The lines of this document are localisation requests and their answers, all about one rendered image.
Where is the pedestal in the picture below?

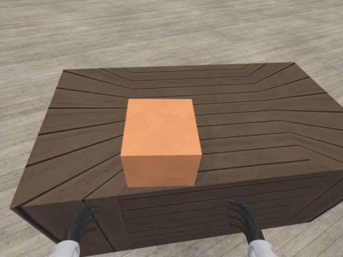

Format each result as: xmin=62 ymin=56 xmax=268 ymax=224
xmin=10 ymin=62 xmax=343 ymax=257

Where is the carton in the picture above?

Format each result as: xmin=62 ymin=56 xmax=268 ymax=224
xmin=121 ymin=99 xmax=202 ymax=187

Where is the robot right hand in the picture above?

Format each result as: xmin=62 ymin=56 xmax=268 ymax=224
xmin=227 ymin=200 xmax=265 ymax=244

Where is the right robot forearm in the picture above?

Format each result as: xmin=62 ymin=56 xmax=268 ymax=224
xmin=248 ymin=240 xmax=278 ymax=257

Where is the left robot forearm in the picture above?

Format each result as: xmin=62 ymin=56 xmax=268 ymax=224
xmin=49 ymin=240 xmax=80 ymax=257

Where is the robot left hand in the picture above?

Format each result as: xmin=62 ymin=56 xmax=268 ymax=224
xmin=62 ymin=201 xmax=100 ymax=243

